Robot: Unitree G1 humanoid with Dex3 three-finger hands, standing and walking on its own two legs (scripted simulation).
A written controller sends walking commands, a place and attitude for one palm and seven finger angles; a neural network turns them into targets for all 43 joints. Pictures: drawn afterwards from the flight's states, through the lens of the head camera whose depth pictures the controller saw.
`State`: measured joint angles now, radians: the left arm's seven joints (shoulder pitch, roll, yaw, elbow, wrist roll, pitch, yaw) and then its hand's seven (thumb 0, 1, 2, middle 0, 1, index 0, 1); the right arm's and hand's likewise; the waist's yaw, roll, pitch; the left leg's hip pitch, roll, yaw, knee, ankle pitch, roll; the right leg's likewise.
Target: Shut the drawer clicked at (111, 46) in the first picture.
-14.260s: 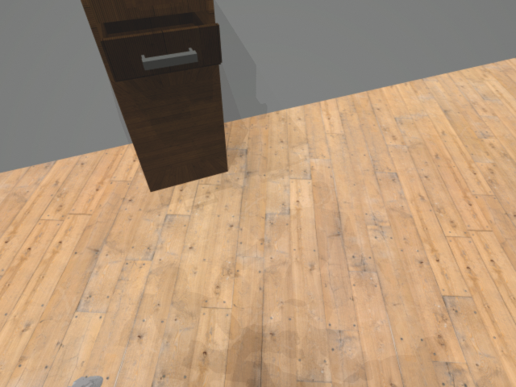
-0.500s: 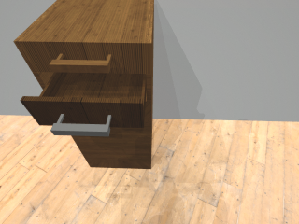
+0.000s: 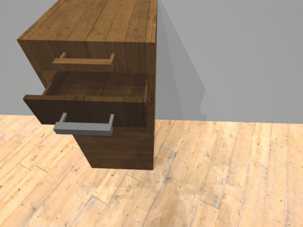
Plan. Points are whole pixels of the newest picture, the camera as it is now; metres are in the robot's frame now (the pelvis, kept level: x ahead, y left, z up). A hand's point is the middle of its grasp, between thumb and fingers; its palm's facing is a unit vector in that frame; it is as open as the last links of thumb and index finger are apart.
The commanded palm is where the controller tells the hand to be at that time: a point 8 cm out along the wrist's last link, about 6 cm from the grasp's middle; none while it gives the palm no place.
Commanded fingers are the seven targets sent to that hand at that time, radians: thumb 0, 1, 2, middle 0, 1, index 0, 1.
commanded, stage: raise the hand and make a fist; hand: left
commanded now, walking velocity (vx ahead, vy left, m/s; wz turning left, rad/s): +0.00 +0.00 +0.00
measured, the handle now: (86, 122) +0.42 +0.24 +0.00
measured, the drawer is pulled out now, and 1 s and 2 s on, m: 0.14 0.14 0.14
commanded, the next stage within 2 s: bring the fist close to the handle in 1.88 s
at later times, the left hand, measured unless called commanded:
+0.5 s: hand out of the picture +0.13 +0.19 -0.03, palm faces +0.08 -1.00 -0.01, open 5.4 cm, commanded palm +0.13 +0.24 -0.01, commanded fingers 0.00 0.90 0.90 -0.74 -0.88 -0.74 -0.88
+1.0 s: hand (72, 195) +0.18 +0.20 +0.03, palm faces +0.00 -1.00 -0.05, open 3.2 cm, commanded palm +0.16 +0.25 +0.05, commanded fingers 0.00 0.90 0.90 -1.24 -1.43 -1.24 -1.43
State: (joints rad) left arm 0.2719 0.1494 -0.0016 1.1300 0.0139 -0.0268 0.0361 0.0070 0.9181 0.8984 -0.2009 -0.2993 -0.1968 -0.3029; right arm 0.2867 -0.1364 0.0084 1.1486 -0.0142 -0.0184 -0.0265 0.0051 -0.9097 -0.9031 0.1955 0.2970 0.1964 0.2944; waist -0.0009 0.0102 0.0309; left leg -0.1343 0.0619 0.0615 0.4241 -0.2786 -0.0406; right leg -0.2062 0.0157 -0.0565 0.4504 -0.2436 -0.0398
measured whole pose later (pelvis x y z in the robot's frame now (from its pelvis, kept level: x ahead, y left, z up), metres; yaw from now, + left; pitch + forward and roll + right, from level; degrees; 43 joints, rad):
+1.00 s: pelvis -0.04 +0.04 -0.05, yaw +2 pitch +7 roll -1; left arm 0.38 0.22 0.07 -0.18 -0.20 -0.23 -0.14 0.01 0.90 0.90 -1.05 -1.22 -1.05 -1.22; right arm 0.32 -0.28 0.01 0.54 0.02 -0.25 -0.04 0.02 -0.90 -0.90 0.20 0.30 0.20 0.30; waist -0.02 0.02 -0.08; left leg -0.58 0.02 0.02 0.92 -0.46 0.02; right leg -0.61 -0.04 -0.07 0.87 -0.38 0.01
